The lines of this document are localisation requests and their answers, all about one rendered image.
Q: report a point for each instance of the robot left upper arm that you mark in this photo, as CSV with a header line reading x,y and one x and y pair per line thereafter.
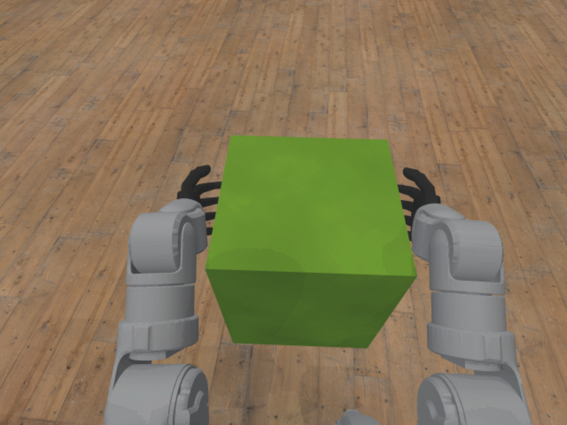
x,y
159,394

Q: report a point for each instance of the robot right shin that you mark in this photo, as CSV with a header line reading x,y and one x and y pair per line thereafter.
x,y
351,412

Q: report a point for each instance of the carton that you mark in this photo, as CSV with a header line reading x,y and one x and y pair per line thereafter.
x,y
309,245

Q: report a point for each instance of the robot right upper arm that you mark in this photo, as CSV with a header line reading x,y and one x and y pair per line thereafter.
x,y
459,399

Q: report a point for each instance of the right robot hand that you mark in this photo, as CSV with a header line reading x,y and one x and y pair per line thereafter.
x,y
423,196

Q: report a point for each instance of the robot right forearm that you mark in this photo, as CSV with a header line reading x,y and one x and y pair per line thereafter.
x,y
468,325

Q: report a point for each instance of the left robot hand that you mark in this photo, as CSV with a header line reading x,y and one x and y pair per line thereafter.
x,y
192,191

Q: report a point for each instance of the robot left forearm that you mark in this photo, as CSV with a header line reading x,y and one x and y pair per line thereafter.
x,y
162,257

